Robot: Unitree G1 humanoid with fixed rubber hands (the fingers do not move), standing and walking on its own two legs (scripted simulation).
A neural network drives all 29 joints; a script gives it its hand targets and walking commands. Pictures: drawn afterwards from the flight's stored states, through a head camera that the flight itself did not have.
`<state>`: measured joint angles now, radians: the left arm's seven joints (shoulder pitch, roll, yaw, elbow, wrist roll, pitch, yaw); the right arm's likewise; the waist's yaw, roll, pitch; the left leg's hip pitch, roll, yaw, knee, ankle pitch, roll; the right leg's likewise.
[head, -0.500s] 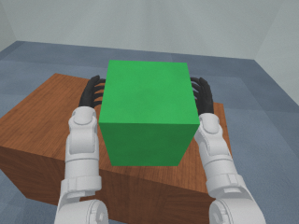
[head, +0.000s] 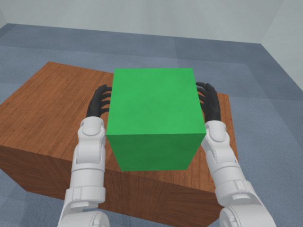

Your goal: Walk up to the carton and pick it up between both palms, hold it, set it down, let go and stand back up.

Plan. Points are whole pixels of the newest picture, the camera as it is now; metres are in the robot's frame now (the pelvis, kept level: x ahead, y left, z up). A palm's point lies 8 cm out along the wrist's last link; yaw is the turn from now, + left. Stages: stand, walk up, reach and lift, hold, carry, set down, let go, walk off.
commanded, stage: set down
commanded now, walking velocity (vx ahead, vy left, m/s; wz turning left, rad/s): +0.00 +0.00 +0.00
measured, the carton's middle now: (153, 124) +0.39 -0.01 +0.06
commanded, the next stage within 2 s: none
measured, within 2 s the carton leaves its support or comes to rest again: neither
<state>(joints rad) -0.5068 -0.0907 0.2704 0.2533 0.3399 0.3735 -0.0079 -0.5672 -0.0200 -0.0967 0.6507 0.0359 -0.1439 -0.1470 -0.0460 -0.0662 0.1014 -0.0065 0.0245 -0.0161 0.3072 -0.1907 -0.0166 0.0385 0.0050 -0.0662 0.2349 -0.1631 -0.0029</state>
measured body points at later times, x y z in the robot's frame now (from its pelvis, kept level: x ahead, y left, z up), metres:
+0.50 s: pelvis +0.00 +0.00 +0.00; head +0.00 +0.02 +0.45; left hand +0.40 +0.14 +0.09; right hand +0.39 -0.17 +0.12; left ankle -0.01 +0.13 -0.75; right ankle -0.01 -0.11 -0.75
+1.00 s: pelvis +0.01 +0.00 +0.00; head +0.05 +0.01 +0.45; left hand +0.42 +0.13 +0.06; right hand +0.41 -0.17 +0.09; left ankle -0.01 +0.13 -0.75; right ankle -0.01 -0.11 -0.75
